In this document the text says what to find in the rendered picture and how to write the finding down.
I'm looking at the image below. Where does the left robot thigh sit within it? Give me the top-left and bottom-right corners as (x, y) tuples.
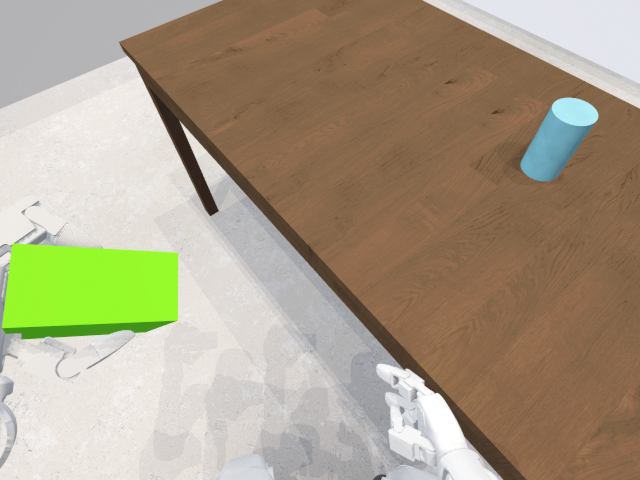
(216, 454), (274, 480)

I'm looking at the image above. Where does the right robot hand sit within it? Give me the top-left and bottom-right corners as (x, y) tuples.
(376, 364), (469, 473)

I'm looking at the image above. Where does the table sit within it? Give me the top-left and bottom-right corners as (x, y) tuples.
(119, 0), (640, 480)

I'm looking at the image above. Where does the robot right forearm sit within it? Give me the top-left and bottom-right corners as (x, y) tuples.
(437, 449), (499, 480)

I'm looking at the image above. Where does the left robot hand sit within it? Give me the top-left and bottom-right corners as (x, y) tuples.
(0, 195), (136, 387)

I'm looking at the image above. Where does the sponge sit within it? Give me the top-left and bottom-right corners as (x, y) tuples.
(2, 243), (178, 339)

